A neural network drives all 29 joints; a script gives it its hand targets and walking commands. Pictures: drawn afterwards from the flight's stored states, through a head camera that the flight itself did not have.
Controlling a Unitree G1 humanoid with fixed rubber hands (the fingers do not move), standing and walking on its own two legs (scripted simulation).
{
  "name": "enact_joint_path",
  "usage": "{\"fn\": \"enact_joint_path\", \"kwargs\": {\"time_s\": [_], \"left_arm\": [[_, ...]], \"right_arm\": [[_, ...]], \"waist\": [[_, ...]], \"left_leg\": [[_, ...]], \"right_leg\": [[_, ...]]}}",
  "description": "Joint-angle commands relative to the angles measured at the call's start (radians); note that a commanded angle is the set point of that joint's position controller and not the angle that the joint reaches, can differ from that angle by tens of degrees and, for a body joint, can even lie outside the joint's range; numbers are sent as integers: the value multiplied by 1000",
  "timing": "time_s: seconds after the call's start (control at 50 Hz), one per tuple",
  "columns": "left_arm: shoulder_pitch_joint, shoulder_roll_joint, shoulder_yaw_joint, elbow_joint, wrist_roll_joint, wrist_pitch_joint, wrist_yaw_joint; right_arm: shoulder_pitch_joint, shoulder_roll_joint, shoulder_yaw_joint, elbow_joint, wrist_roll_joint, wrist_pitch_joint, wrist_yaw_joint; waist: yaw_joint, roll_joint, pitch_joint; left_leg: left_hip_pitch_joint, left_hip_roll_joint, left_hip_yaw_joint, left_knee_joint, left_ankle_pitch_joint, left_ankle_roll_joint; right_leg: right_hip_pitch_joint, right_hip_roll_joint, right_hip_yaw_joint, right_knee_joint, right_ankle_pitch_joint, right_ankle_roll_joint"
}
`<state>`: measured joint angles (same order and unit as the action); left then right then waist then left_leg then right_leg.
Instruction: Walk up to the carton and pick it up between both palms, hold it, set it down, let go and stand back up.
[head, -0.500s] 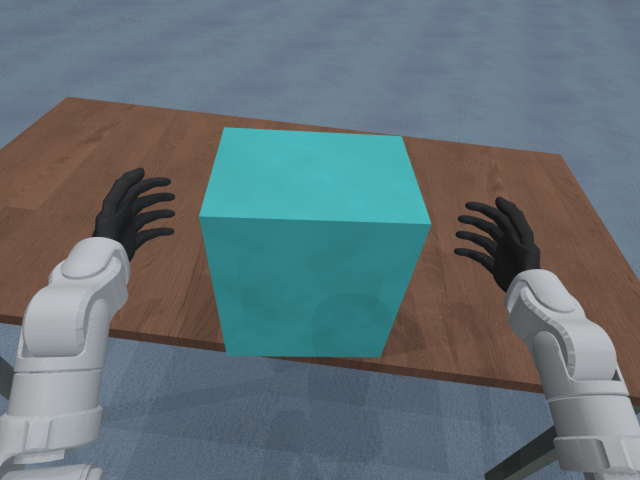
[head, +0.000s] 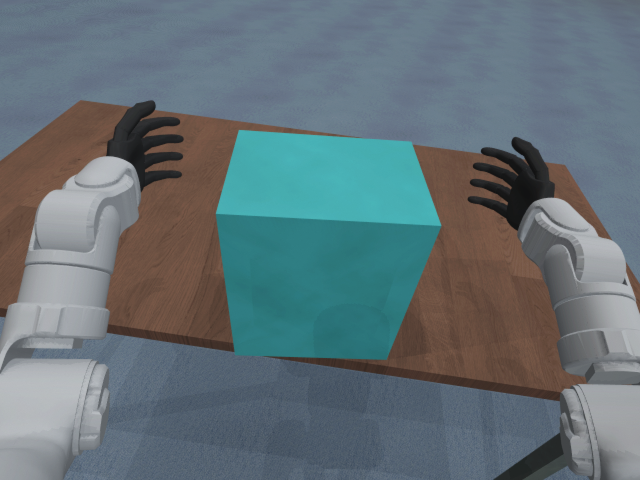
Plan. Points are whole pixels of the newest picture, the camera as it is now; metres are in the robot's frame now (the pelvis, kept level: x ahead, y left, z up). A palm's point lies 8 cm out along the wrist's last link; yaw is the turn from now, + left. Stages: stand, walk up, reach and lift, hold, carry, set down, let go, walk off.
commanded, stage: reach and lift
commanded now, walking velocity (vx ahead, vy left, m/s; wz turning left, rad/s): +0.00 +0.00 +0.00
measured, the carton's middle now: (318, 254) +0.42 -0.01 +0.07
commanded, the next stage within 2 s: none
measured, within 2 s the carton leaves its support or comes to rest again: neither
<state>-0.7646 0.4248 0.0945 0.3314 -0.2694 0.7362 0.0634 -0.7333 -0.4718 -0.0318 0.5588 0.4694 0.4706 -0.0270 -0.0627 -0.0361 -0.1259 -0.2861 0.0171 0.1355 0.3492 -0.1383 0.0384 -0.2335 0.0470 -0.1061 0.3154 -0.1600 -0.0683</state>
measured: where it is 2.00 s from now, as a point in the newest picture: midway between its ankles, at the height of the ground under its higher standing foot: outside the picture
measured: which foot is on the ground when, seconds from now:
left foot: down 0.00-1.00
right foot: down 0.00-1.00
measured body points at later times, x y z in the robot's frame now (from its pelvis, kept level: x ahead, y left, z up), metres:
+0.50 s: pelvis +0.00 +0.00 +0.00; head +0.01 +0.02 +0.45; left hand +0.44 +0.21 +0.19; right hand +0.42 -0.24 +0.17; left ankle +0.03 +0.09 -0.75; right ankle +0.00 -0.07 -0.75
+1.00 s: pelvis +0.00 +0.00 +0.00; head +0.02 +0.01 +0.45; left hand +0.44 +0.20 +0.13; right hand +0.42 -0.23 +0.12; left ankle +0.03 +0.09 -0.75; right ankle +0.00 -0.07 -0.75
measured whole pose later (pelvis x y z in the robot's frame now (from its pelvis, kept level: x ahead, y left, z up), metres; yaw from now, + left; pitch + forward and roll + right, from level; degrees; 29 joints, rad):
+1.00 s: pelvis +0.00 +0.00 +0.00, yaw +0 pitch +7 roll +0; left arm -0.80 0.31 0.06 0.77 -0.17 0.28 0.05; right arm -0.77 -0.31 0.00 0.85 0.32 0.20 -0.08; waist -0.04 -0.02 -0.10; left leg -0.36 0.02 0.13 0.38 -0.14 0.04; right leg -0.31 0.05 -0.11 0.36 -0.17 -0.07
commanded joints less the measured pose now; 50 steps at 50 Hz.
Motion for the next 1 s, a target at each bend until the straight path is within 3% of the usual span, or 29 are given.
{"fn": "enact_joint_path", "kwargs": {"time_s": [0.0, 0.04, 0.06, 0.1, 0.12, 0.14, 0.16, 0.18, 0.24, 0.3, 0.34, 0.42, 0.44, 0.48, 0.52, 0.54, 0.56, 0.58, 0.62, 0.64, 0.68, 0.72, 0.74, 0.76, 0.78, 0.84, 0.9, 0.96, 0.98], "left_arm": [[-553, 162, 30, -105, 2, -29, 15], [-509, 169, 48, -37, 22, -13, 7], [-556, 195, 59, -54, 23, -11, 1], [-644, 202, 39, 62, 3, -38, -1], [-628, 179, 21, 96, 5, -49, -2], [-651, 175, 22, -7, -6, -63, 4], [-695, 163, -24, 122, -20, -69, 3], [-654, 153, -26, 147, -15, -75, 0], [-635, 159, -2, 155, 17, -100, -13], [-566, 136, 5, 114, 59, -104, -23], [-570, 141, 9, 209, 59, -131, -47], [-479, 96, 12, 102, 71, -215, -48], [-460, 87, 16, 65, 85, -222, -44], [-452, 108, 33, -95, 85, -228, -29], [-458, 125, 49, -151, 79, -221, -21], [-489, 114, 42, -137, 70, -226, -14], [-432, 70, 24, -31, 75, -232, -16], [-517, 82, 17, -35, 51, -251, -15], [-538, 81, -8, 13, 37, -286, 2], [-544, 85, -12, -37, 16, -305, 16], [-472, 51, -26, 142, 36, -340, 16], [-422, 51, 13, 221, 64, -371, -9], [-399, 37, 11, 223, 78, -392, -20], [-450, 70, 29, 190, 78, -410, -25], [-422, 64, 29, 258, 93, -420, -29], [-457, 69, 36, 241, 120, -455, -34], [-507, 27, 8, 268, 101, -487, -19], [-487, -9, -18, 304, 85, -521, -12], [-507, -2, -23, 277, 76, -535, -12]], "right_arm": [[-553, -239, -62, -68, 1, -40, 24], [-531, -236, -25, -4, 13, -37, 22], [-579, -257, -32, -22, 5, -38, 16], [-666, -227, -7, 21, 3, -43, 9], [-651, -217, -6, 80, 15, -40, 11], [-674, -245, -18, -10, 15, -55, 16], [-702, -207, -4, 122, 9, -44, 19], [-678, -212, 17, 124, 13, -48, 20], [-643, -210, 37, 151, 13, -61, 21], [-578, -208, 42, 172, 17, -82, 25], [-596, -172, 43, 177, -8, -96, 22], [-500, -127, 8, 71, -44, -162, 4], [-470, -126, 4, 49, -41, -168, 2], [-435, -145, -29, -46, -51, -197, -17], [-459, -144, -56, -116, -75, -208, -23], [-492, -151, -79, -121, -90, -217, -21], [-462, -110, -62, -20, -109, -212, -18], [-537, -125, -85, -62, -115, -220, -11], [-557, -117, -90, -35, -138, -234, -10], [-562, -132, -84, -79, -128, -245, -7], [-503, -65, -44, 70, -135, -245, -1], [-469, -52, -13, 68, -138, -259, -14], [-440, -32, -14, 102, -130, -266, -19], [-479, -48, -15, 51, -128, -277, -23], [-456, -20, 3, 92, -134, -279, -29], [-462, -27, -15, 82, -149, -300, -53], [-481, 0, -11, 130, -145, -308, -51], [-464, 27, -17, 159, -160, -326, -59], [-497, 19, -20, 113, -157, -343, -63]], "waist": [[3, 79, -414], [13, 20, -387], [13, 23, -443], [16, -3, -437], [6, 16, -391], [21, 47, -503], [-2, 44, -425], [10, 43, -428], [13, 33, -451], [8, 68, -417], [8, 9, -342], [0, 34, -421], [2, 66, -419], [-14, 91, -517], [4, 83, -553], [-10, 83, -525], [-5, 72, -446], [11, 86, -467], [8, 83, -493], [24, 71, -557], [16, 45, -497], [33, -12, -512], [33, 11, -515], [39, 2, -553], [35, -17, -491], [15, 33, -479], [28, 56, -452], [2, 63, -452], [5, 53, -506]], "left_leg": [[303, 29, -182, 0, 139, -19], [288, 27, -187, 4, 204, -14], [291, 22, -179, 5, 196, -4], [205, 14, -172, 4, 147, 16], [215, 23, -182, -6, 124, 15], [261, 16, -170, 2, 179, 6], [226, 25, -184, 7, 153, 5], [264, 29, -190, 7, 163, 10], [276, 21, -185, 15, 231, 10], [341, 25, -178, 14, 296, -13], [250, 14, -173, 1, 194, 10], [323, 17, -173, 17, 253, 2], [354, 19, -172, 28, 288, -14], [411, 15, -163, 62, 382, -32], [428, 15, -156, 68, 356, -34], [388, 15, -161, 68, 313, -34], [381, 25, -172, 57, 236, -25], [361, 28, -168, 39, 175, -22], [338, 37, -173, 48, 137, -17], [345, 42, -178, 52, 167, -20], [325, 49, -189, 72, 160, -7], [305, 31, -176, 73, 194, 4], [290, 21, -176, 72, 202, 4], [264, 17, -168, 58, 195, 5], [220, 13, -165, 51, 181, 11], [233, 2, -155, 45, 190, -3], [273, 20, -166, 35, 129, -16], [280, 17, -165, 49, 144, -19], [286, 18, -168, 62, 172, -18]], "right_leg": [[4, -41, 120, -21, 240, 41], [50, -35, 115, -18, 332, 56], [82, -42, 128, -17, 335, 67], [77, -50, 144, -7, 324, 73], [62, -52, 144, -12, 290, 66], [91, -49, 144, -8, 329, 66], [30, -46, 131, -4, 293, 57], [35, -44, 130, -14, 290, 59], [81, -36, 125, -9, 385, 72], [74, -24, 110, -13, 410, 69], [79, -39, 119, -24, 343, 83], [61, -29, 110, -12, 356, 85], [62, -26, 108, -17, 373, 77], [73, -13, 95, 5, 470, 79], [38, -10, 89, 8, 428, 82], [1, -14, 80, 7, 379, 83], [-55, -17, 78, 0, 276, 71], [-78, -24, 82, -14, 216, 69], [-105, -27, 76, 11, 191, 68], [-89, -24, 75, 19, 222, 65], [-111, -25, 86, 25, 198, 63], [-32, -32, 103, 21, 292, 83], [-7, -38, 105, 33, 313, 88], [28, -36, 111, 29, 324, 97], [54, -43, 117, 36, 340, 101], [54, -44, 120, 32, 363, 104], [-46, -39, 100, 7, 202, 82], [-77, -33, 93, 2, 205, 78], [-89, -36, 94, 11, 240, 85]]}}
